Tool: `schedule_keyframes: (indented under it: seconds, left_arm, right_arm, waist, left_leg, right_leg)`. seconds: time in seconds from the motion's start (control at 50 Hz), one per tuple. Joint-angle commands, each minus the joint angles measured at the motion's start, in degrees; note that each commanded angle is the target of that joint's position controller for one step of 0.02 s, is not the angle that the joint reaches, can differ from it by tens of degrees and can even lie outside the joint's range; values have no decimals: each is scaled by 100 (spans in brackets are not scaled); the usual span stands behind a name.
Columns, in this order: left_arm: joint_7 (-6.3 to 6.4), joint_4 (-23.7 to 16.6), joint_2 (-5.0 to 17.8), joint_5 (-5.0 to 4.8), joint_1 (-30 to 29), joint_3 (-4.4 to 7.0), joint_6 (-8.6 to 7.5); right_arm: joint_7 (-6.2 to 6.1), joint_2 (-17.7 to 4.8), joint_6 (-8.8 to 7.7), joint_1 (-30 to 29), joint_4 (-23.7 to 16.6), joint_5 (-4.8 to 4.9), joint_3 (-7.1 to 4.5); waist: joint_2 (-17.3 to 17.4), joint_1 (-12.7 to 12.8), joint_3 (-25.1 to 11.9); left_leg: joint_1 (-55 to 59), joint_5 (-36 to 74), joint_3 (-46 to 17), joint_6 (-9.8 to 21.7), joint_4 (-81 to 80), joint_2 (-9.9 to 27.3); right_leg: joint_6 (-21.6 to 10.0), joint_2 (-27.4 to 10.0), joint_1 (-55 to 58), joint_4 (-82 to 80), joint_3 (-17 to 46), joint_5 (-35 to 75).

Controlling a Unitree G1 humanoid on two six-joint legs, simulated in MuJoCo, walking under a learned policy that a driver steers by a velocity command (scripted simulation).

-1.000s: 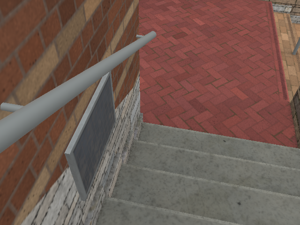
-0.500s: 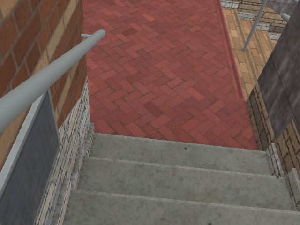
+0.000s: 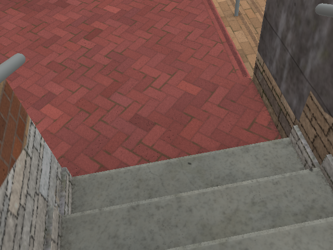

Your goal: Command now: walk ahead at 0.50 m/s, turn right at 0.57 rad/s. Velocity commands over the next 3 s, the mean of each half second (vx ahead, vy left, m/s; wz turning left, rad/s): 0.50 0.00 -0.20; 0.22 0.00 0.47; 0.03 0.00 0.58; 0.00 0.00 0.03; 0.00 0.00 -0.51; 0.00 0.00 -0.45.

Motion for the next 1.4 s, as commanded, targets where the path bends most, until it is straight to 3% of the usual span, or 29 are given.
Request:
schedule_keyframes:
  seconds: [0.02,0.04,0.1,0.18,0.32,0.38,0.4,0.42,0.44,0.46,0.48,0.52,0.56,0.64,0.68,0.74,0.82,0.88,0.92,0.94,0.96,0.98,1.0,1.04,1.06,1.16,1.3,1.34,1.4]
  left_arm:
    - [85,-616,1036,-25,-317,256,-41]
    - [92,-539,966,-119,16,265,-22]
    - [253,-342,992,35,965,332,88]
    - [236,-592,967,-19,385,277,-41]
    - [398,-227,858,190,804,73,-74]
    - [238,-182,1250,129,604,124,-86]
    - [175,-191,1219,9,898,228,-166]
    - [224,-277,1251,-40,901,195,-195]
    - [243,-692,1323,-46,249,111,-225]
    - [218,-672,1268,285,-759,104,-165]
    - [184,-938,974,301,-1270,35,-128]
    - [156,-868,736,477,-1318,-54,153]
    - [132,-985,783,303,-1502,-39,119]
    - [77,-858,544,194,-1228,-88,143]
    - [30,-1192,821,208,-2126,45,110]
    - [-2,-1444,633,241,-2913,-28,-21]
    - [-70,-1743,455,148,-3167,-46,-104]
    - [63,-1515,442,-119,-2124,37,-269]
    - [155,-1169,760,17,-1224,184,-299]
    - [148,-1107,1081,92,-700,251,-282]
    - [73,-1155,1255,54,-155,297,-203]
    - [-13,-1324,1087,-216,-165,290,-192]
    - [23,-1443,1004,-240,-377,257,-211]
    - [277,-1526,706,-24,-859,100,-123]
    - [278,-1504,797,151,-801,51,-49]
    - [232,-1604,792,74,-1133,-131,126]
    - [325,-1823,1282,119,-669,-6,52]
    - [350,-1921,1646,188,-453,106,-11]
    - [390,-1914,1644,161,-471,129,-67]
  right_arm:
    - [24,-874,-75,812,80,158,-204]
    - [81,-932,-84,427,-88,144,-218]
    - [321,-602,-118,-401,-354,52,-195]
    - [400,-342,-260,-995,-574,78,-183]
    - [319,-403,-403,-829,-483,299,-300]
    - [220,-594,-376,1591,455,252,-390]
    - [241,-975,-211,2875,633,263,-475]
    - [329,-1085,-112,3564,708,307,-504]
    - [276,-1699,-101,3495,640,461,-675]
    - [84,-1027,-21,2778,407,428,-522]
    - [-5,-1244,-44,2593,552,377,-528]
    - [73,-750,-128,2571,725,176,-336]
    - [61,-605,-315,1954,618,303,-236]
    - [75,-611,-198,2139,416,459,-271]
    - [-12,-281,-179,2773,532,548,-164]
    - [-132,-603,-112,3284,436,330,-290]
    - [-66,-489,-48,2762,214,313,-273]
    - [-200,-356,86,2756,301,148,-280]
    - [-115,-661,133,2910,276,343,-371]
    - [-72,-585,122,3098,186,468,-391]
    - [-202,-632,266,3587,-32,765,-409]
    - [-280,-753,276,3297,-221,669,-356]
    - [-270,-715,295,2653,-392,485,-338]
    - [-98,-675,458,1458,-731,61,-332]
    - [-58,-621,628,1111,-871,9,-306]
    - [-49,-180,942,556,-1354,87,-185]
    - [12,-484,1019,-216,-2119,135,-232]
    - [-64,-441,992,-374,-2257,152,-207]
    - [-34,-507,1005,-544,-2398,224,-189]
  waist:
    - [-927,-493,-687]
    - [-407,-338,-564]
    - [-591,250,-408]
    - [-456,190,50]
    - [-320,865,751]
    - [40,-27,-365]
    - [1021,-510,-1644]
    - [1288,-861,-2404]
    - [1499,-1216,-2720]
    - [-559,-1051,-1329]
    - [-126,-884,-864]
    - [-1088,-291,77]
    - [-746,111,363]
    - [180,129,-755]
    - [-185,-258,-499]
    - [38,-791,-236]
    - [-116,-1012,111]
    - [-42,-863,254]
    - [-571,-622,-7]
    - [-1176,-527,-516]
    - [-1731,-418,-2206]
    - [-1290,-136,-3096]
    - [-922,-21,-2923]
    - [-470,-180,-1759]
    - [-572,-219,-1218]
    - [-1051,-629,-482]
    - [-881,-316,-716]
    - [-749,-114,-972]
    - [-870,-24,-840]
  left_leg:
    - [773,1307,-208,24,-366,-59]
    - [612,1805,-168,110,-1275,-106]
    - [-715,2022,-660,304,-2154,-160]
    - [900,3463,-535,299,-3487,-377]
    - [1815,2916,-544,522,-5712,68]
    - [4784,2596,14,664,-5120,-90]
    - [7387,3930,-1064,1383,-3037,848]
    - [8863,4244,-2286,2223,-2502,1601]
    - [9300,1017,-4137,3311,-3627,2396]
    - [7491,-9,-3615,2639,-4765,1757]
    - [6292,631,-3792,2707,-4817,1826]
    - [3833,1081,-3317,2267,-4433,1294]
    - [2393,2144,-2292,1673,-4911,419]
    - [2545,5395,-1674,1363,-4232,174]
    - [3764,3530,-2054,1407,-3659,-100]
    - [4422,2762,-2832,1556,-2918,-104]
    - [3011,678,-2585,1176,-2436,-749]
    - [3098,179,-2684,1056,-1323,-966]
    - [2137,-985,-2114,867,169,-1271]
    - [956,-3683,-1467,725,1317,-1513]
    - [-183,-5689,-728,509,4050,-1523]
    - [-877,-5318,-690,541,5123,-1047]
    - [-1214,-4663,-542,442,5638,-944]
    - [-1285,-3170,-121,148,5375,-741]
    - [-786,-2484,-155,129,5349,-747]
    - [-1134,-1026,-164,-138,5678,-1044]
    - [-1697,-1068,-306,-444,6227,-898]
    - [-1607,-2331,-225,-234,6700,-690]
    - [-983,-2626,-175,-84,5982,-499]
  right_leg:
    - [-629,-1511,437,-791,1631,4972]
    - [-592,-1260,627,-716,1548,4371]
    - [-856,-1317,2132,-94,2313,2672]
    - [-826,-963,272,112,2404,960]
    - [-637,-682,825,1462,1739,2033]
    - [-426,-471,-309,4334,561,1877]
    - [44,-176,-2041,6693,-60,-842]
    - [345,-47,-3957,8742,-553,-3477]
    - [562,-168,-5467,8984,-587,-3050]
    - [428,-681,-5441,7728,-608,-1792]
    - [482,-727,-4987,7308,-569,-1430]
    - [314,-1097,-4146,6354,-300,-1436]
    - [438,-1190,-2944,3527,-394,648]
    - [494,-773,-1163,2989,-702,2590]
    - [404,-906,-2575,1880,-357,3321]
    - [387,-841,-3367,1462,-226,3054]
    - [584,-568,-1444,-691,-312,3992]
    - [604,-1211,-158,-2710,89,5144]
    - [737,-1451,1613,-2592,-226,5804]
    - [686,-2130,3080,-1329,63,8377]
    - [-264,-3546,5362,828,509,10119]
    - [-745,-3890,5524,908,1072,8853]
    - [-1124,-3915,4758,287,1195,7186]
    - [-1355,-3572,2422,-991,1216,4261]
    - [-1287,-3283,1061,-1281,943,3677]
    - [-545,-2245,-964,-1284,-116,863]
    - [-758,-2735,157,-1550,307,218]
    - [-1185,-3165,1012,-1884,473,1518]
    - [-924,-3009,876,-2083,-199,1276]
Next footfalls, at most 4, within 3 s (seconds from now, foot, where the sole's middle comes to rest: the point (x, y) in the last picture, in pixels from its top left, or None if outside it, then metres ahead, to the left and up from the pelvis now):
0.38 left None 0.39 0.10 -0.92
0.92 right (208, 218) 0.72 -0.06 -1.07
1.54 left None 0.42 0.07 -0.92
2.18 right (223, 240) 0.56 -0.12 -0.92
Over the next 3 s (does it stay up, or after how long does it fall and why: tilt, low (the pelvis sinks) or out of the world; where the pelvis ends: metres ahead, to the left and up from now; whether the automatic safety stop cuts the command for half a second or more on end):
stays up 0.57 -0.01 -0.31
